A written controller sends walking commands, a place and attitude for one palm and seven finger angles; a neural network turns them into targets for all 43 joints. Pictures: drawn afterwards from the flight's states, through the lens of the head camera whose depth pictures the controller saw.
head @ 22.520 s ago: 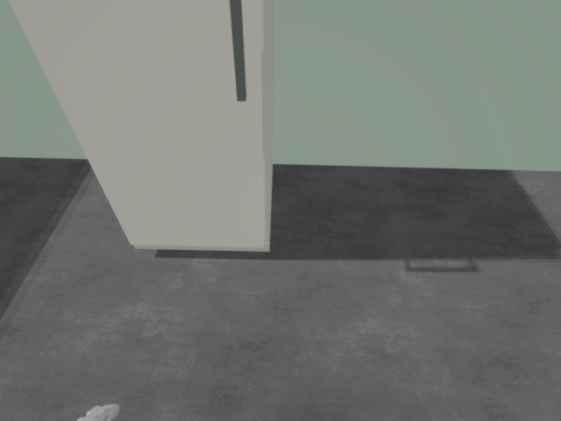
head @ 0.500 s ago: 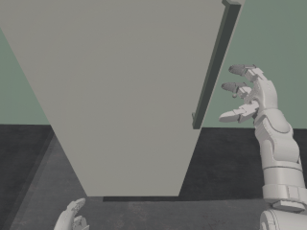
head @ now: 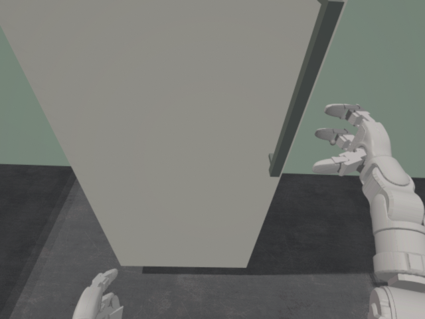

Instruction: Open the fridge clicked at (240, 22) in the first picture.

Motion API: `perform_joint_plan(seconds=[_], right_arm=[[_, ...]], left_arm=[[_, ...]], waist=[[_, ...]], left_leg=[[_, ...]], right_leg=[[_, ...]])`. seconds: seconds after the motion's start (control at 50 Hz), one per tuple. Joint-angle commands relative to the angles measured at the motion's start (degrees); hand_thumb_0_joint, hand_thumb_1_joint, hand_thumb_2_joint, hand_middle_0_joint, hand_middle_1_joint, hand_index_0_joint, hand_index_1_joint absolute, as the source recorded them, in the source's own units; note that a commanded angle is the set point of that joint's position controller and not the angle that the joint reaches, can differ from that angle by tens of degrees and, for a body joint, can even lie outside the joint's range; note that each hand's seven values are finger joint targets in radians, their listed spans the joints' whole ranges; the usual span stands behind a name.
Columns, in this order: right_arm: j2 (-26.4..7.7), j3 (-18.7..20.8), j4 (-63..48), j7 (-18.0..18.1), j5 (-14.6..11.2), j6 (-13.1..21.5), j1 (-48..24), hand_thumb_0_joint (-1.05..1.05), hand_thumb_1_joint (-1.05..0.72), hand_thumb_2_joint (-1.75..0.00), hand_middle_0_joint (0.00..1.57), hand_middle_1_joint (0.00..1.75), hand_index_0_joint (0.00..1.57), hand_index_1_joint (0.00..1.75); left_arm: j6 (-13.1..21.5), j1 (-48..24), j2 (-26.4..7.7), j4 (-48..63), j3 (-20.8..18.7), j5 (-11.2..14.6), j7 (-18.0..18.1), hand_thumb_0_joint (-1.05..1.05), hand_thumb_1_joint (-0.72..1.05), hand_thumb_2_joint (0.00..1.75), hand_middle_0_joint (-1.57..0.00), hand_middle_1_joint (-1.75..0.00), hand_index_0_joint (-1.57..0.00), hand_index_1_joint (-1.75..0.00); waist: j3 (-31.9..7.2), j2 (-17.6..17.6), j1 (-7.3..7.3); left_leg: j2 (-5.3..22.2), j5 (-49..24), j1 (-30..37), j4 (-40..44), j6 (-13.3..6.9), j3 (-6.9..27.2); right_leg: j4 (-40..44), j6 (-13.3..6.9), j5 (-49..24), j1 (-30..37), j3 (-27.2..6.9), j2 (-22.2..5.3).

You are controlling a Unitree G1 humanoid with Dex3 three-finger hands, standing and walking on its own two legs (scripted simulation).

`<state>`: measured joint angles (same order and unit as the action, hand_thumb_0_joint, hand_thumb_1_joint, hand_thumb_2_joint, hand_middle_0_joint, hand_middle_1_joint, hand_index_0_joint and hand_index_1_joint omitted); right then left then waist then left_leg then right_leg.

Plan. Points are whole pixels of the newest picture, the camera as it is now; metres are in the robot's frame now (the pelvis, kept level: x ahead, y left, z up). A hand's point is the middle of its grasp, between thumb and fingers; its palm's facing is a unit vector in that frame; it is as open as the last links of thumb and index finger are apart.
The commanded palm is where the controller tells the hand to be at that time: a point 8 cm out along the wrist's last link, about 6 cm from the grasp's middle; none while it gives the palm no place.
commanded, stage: move the hooked fingers beside the handle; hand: right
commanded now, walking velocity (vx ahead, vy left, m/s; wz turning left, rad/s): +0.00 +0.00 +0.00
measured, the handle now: (293, 103) +0.47 -0.11 +0.21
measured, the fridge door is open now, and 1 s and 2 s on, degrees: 0 0 0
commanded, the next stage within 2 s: feel for the door with the fingertips in 0.64 s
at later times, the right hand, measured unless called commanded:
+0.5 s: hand (343, 133) +0.38 -0.18 +0.21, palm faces -0.03 +1.00 +0.00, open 14.0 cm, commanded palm +0.37 -0.23 +0.19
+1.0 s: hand (322, 137) +0.40 -0.16 +0.18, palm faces -0.07 +1.00 +0.02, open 14.0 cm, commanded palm +0.37 -0.21 +0.20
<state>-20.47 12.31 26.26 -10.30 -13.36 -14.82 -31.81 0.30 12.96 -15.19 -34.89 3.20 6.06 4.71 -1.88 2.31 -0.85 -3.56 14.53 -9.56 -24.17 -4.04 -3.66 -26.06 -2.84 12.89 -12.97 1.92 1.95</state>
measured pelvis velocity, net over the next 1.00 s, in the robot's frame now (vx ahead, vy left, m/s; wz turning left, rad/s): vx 0.01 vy -0.02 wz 0.01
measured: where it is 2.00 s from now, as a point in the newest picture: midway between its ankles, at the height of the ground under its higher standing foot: outside the picture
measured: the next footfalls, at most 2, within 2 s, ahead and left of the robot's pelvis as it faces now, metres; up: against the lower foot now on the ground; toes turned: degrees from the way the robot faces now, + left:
none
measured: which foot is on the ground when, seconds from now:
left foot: down 0.00-1.00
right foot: down 0.00-1.00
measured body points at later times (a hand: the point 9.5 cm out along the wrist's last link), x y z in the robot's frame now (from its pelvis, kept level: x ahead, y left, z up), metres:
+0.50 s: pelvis +0.01 -0.01 +0.00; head -0.01 +0.00 +0.45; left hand +0.16 +0.23 -0.09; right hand +0.38 -0.24 +0.21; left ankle -0.02 +0.07 -0.74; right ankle +0.01 -0.09 -0.74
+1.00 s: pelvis +0.01 -0.02 +0.00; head -0.01 +0.00 +0.45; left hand +0.15 +0.23 -0.10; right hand +0.40 -0.22 +0.18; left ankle -0.02 +0.07 -0.74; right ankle +0.01 -0.09 -0.74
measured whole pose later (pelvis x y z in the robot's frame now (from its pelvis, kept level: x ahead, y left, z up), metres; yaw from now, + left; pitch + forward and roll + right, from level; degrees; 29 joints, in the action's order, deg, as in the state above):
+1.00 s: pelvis +0.01 -0.02 +0.00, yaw +0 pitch +0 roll +1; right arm -16.4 9.9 23.2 -9.1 -13.7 -16.2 -31.7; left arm -0.1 14.4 -15.1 -35.7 2.8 5.7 4.0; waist -2.6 3.0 -0.8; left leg -2.6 14.8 -9.1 -23.8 -2.7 -2.8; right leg -25.4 -4.1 13.3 -12.3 2.6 2.9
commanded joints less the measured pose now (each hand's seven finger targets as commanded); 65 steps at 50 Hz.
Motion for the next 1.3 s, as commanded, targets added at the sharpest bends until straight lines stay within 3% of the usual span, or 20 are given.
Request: perform_joint_plan(seconds=[0.0,0.06,0.14,0.22,0.34,0.38,0.4,0.48,0.52,0.58,0.68,0.72,0.74,0.84,0.9,1.0,1.06,1.12,1.18,1.28], right_arm=[[-12.5,4.7,-24.0,-0.9,-2.0,10.4,-31.0,0.0,0.5,-0.3,0.3,1.2,0.3,1.2],[-12.9,5.1,-19.5,0.2,-1.3,10.0,-29.2,0.0,0.5,-0.3,0.3,1.2,0.3,1.2],[-10.2,3.9,-7.1,0.9,-0.1,3.5,-21.5,0.0,0.5,-0.3,0.3,1.2,0.3,1.2],[-10.9,4.6,-8.7,0.1,-0.2,1.9,-19.4,0.0,0.5,-0.3,0.3,1.2,0.3,1.2],[-11.7,4.8,-28.4,-0.5,-1.6,11.1,-29.1,0.0,0.5,-0.3,0.3,1.2,0.3,1.2],[-12.6,5.6,-26.8,-0.2,-1.5,11.2,-27.3,0.0,0.5,-0.3,0.3,1.2,0.3,1.2],[-10.2,3.6,-24.7,-0.4,-1.3,10.1,-25.5,0.0,0.5,-0.3,0.3,1.2,0.3,1.2],[-6.7,1.3,-10.1,-0.5,-0.8,1.6,-18.3,0.0,0.5,-0.3,0.3,1.2,0.3,1.2],[-5.6,0.0,-7.5,-0.4,-0.5,-1.1,-20.1,0.0,0.5,-0.3,0.3,1.2,0.3,1.2],[-7.6,1.5,-12.6,0.8,-0.7,0.9,-24.6,0.0,0.5,-0.3,0.3,1.2,0.3,1.2],[-15.0,6.7,-26.6,2.5,-0.8,11.5,-35.3,0.0,0.5,-0.3,0.3,1.2,0.3,1.2],[-14.2,6.2,-21.7,2.5,-0.3,11.9,-33.4,0.0,0.5,-0.3,0.3,1.2,0.3,1.2],[-10.6,3.4,-18.1,2.2,-0.1,10.9,-31.9,0.0,0.5,-0.3,0.3,1.2,0.3,1.2],[-2.8,-2.2,-5.3,0.1,-0.1,1.6,-22.6,0.0,0.5,-0.3,0.3,1.2,0.3,1.2],[-1.4,-2.0,-11.8,-0.1,-1.2,0.4,-20.9,0.0,0.5,-0.3,0.3,1.2,0.3,1.2],[-4.6,1.0,-29.7,3.4,-1.3,7.3,-26.6,0.0,0.5,-0.3,0.3,1.2,0.3,1.2],[-4.8,0.6,-30.1,6.2,0.1,8.3,-27.0,0.0,0.5,-0.3,0.3,1.2,0.3,1.2],[-2.6,-1.1,-24.1,7.9,1.7,4.7,-25.7,0.0,0.5,-0.3,0.3,1.2,0.3,1.2],[-4.2,0.4,-16.5,8.0,2.2,0.0,-22.4,0.0,0.5,-0.3,0.3,1.2,0.3,1.2],[-1.2,-2.4,-16.6,5.8,0.4,0.1,-27.2,0.0,0.5,-0.3,0.3,1.2,0.3,1.2]], left_arm=[[4.0,-6.7,-6.2,9.1,-2.1,-0.8,0.1,0.0,0.9,0.9,-0.2,-0.3,-0.2,-0.3],[3.9,-5.8,-6.4,7.6,-2.2,-0.8,0.2,0.0,0.9,0.9,-0.2,-0.3,-0.2,-0.3],[2.8,-5.1,-7.0,6.6,-2.0,-0.5,0.1,0.0,0.9,0.9,-0.2,-0.3,-0.2,-0.3],[2.0,-5.0,-7.2,8.5,-2.4,-0.4,-0.1,0.0,0.9,0.9,-0.2,-0.3,-0.2,-0.3],[4.1,-6.5,-6.1,9.9,-2.3,-1.0,-0.2,0.0,0.9,0.9,-0.2,-0.3,-0.2,-0.3],[4.4,-6.1,-6.3,8.6,-2.4,-1.0,0.0,0.0,0.9,0.9,-0.2,-0.3,-0.2,-0.3],[4.4,-6.0,-6.3,8.2,-2.2,-1.0,0.0,0.0,0.9,0.9,-0.2,-0.3,-0.2,-0.3],[2.9,-5.4,-7.2,6.6,-2.3,-0.3,0.1,0.0,0.9,0.9,-0.2,-0.3,-0.2,-0.3],[2.2,-5.2,-7.5,6.7,-2.2,-0.2,0.2,0.0,0.9,0.9,-0.2,-0.3,-0.2,-0.3],[2.3,-5.8,-7.1,8.0,-2.4,-0.6,0.1,0.0,0.9,0.9,-0.2,-0.3,-0.2,-0.3],[3.7,-5.8,-6.3,8.5,-2.1,-1.7,0.3,0.0,0.9,0.9,-0.2,-0.3,-0.2,-0.3],[3.7,-5.5,-6.1,7.2,-1.8,-1.6,0.5,0.0,0.9,0.9,-0.2,-0.3,-0.2,-0.3],[3.7,-5.4,-6.0,6.8,-1.6,-1.5,0.5,0.0,0.9,0.9,-0.2,-0.3,-0.2,-0.3],[2.4,-4.7,-6.8,6.5,-2.0,-0.3,0.0,0.0,0.9,0.9,-0.2,-0.3,-0.2,-0.3],[2.6,-5.5,-6.7,8.5,-2.6,-0.4,-0.6,0.0,0.9,0.9,-0.2,-0.3,-0.2,-0.3],[3.7,-7.0,-5.7,9.5,-2.5,-1.5,-1.1,0.0,0.9,0.9,-0.2,-0.3,-0.2,-0.3],[3.7,-6.7,-5.7,7.9,-2.6,-1.9,-1.2,0.0,0.9,0.9,-0.2,-0.3,-0.2,-0.3],[2.5,-7.2,-5.4,6.7,-2.1,-1.8,-1.0,0.0,0.9,0.9,-0.2,-0.3,-0.2,-0.3],[0.6,-7.6,-5.8,6.5,-1.7,-1.5,-0.5,0.0,0.9,0.9,-0.2,-0.3,-0.2,-0.3],[0.4,-8.0,-5.7,7.6,-1.6,-1.3,0.1,0.0,0.9,0.9,-0.2,-0.3,-0.2,-0.3]], waist=[[-22.0,-0.4,0.36],[-17.8,-3.0,0.08],[-9.2,-1.5,0.59],[-12.0,-2.4,1.25],[-22.3,1.0,0.63],[-20.2,1.1,0.36],[-18.3,1.8,0.2],[-7.3,-2.6,-0.22],[-5.2,-3.4,-0.55],[-10.7,-3.1,-0.22],[-24.8,0.4,0.23],[-21.7,1.2,0.03],[-18.7,2.2,-0.41],[-8.1,-0.3,-0.39],[-12.8,-2.8,0.65],[-21.7,-3.2,1.62],[-19.6,-2.0,1.23],[-13.7,-0.1,0.68],[-9.4,-1.9,1.05],[-11.6,-3.6,-0.25]], left_leg=[[3.5,-21.2,4.1,1.8,2.4,5.6],[3.2,-17.2,2.0,2.8,2.6,4.9],[3.4,-13.0,-2.2,4.0,2.5,4.5],[3.6,-16.9,0.2,3.1,2.4,4.4],[2.9,-21.8,2.6,1.5,2.0,4.7],[2.8,-21.3,1.4,1.9,2.0,4.5],[2.8,-20.4,0.3,1.9,2.0,4.2],[3.0,-13.4,-4.7,3.8,2.3,3.3],[3.1,-10.1,-6.1,4.2,2.2,3.0],[3.2,-10.6,-4.4,3.9,2.0,3.6],[2.8,-16.7,2.0,2.2,1.9,4.6],[2.7,-16.8,1.6,2.3,1.7,4.3],[2.7,-16.1,-0.1,2.6,1.7,4.0],[2.9,-12.9,-4.6,3.8,1.7,2.7],[3.0,-17.1,-2.2,2.8,1.8,2.8],[2.6,-21.0,2.0,1.4,1.7,3.3],[2.3,-18.3,0.5,2.2,1.9,3.4],[2.5,-15.6,-0.6,3.5,1.8,3.3],[2.9,-12.8,0.0,5.0,2.0,3.6],[3.1,-14.0,0.4,5.2,2.1,3.8]], right_leg=[[0.7,-1.0,-15.7,12.5,-4.1,-1.3],[1.4,-0.9,-12.9,10.8,-3.9,-1.8],[2.6,-0.4,-8.7,6.4,-3.8,-1.7],[2.0,-0.4,-11.9,6.5,-3.5,-1.7],[0.8,-0.5,-20.0,15.9,-4.4,-2.1],[0.7,-0.4,-20.3,15.8,-4.5,-2.4],[1.0,-0.2,-19.6,15.2,-4.5,-2.4],[2.5,0.1,-10.7,8.4,-4.6,-2.4],[3.1,0.2,-7.8,6.4,-5.1,-2.2],[2.3,-0.2,-9.2,8.6,-5.3,-2.1],[1.4,-0.1,-17.2,16.3,-5.6,-2.2],[1.7,0.1,-17.2,15.3,-5.3,-2.3],[1.9,0.3,-16.6,14.6,-5.2,-2.4],[3.0,0.7,-11.5,8.6,-5.3,-2.5],[1.9,0.2,-15.8,10.8,-5.1,-2.4],[1.4,0.5,-22.6,16.3,-5.3,-2.6],[1.7,0.7,-20.9,16.5,-4.8,-3.0],[3.0,0.8,-16.6,13.5,-4.3,-2.6],[4.3,0.4,-11.6,9.5,-3.7,-2.2],[4.0,-0.2,-11.9,11.1,-4.0,-2.0]])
